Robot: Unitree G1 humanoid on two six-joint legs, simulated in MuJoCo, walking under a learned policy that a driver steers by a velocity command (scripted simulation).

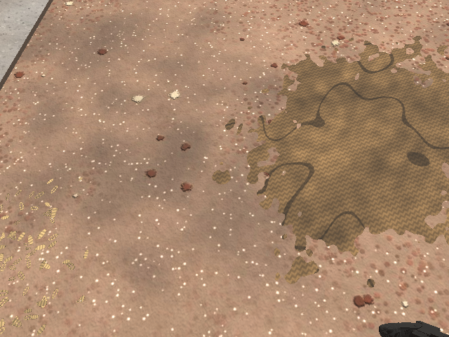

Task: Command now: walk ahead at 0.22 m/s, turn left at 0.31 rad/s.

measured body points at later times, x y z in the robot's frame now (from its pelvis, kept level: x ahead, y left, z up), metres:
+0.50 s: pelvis +0.09 +0.00 +0.01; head +0.11 -0.02 +0.46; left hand +0.22 +0.24 -0.12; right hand +0.15 -0.27 -0.13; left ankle +0.14 +0.08 -0.73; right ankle +0.08 -0.10 -0.71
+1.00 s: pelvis +0.10 -0.01 +0.01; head +0.14 -0.02 +0.46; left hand +0.32 +0.20 -0.11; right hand +0.10 -0.31 -0.10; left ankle +0.16 +0.10 -0.70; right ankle +0.07 -0.10 -0.73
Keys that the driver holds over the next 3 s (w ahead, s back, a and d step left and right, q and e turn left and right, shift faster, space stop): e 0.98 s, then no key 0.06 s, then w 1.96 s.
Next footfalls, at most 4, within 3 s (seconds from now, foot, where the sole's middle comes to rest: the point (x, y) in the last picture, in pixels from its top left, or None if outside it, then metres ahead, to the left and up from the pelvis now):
0.04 left None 0.18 0.08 -0.76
0.56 right None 0.11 -0.11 -0.76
1.06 left None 0.20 0.07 -0.76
1.50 right None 0.19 -0.19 -0.76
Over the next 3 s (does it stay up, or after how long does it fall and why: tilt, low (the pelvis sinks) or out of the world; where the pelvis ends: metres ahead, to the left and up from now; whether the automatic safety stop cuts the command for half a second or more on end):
stays up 0.84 -0.51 0.01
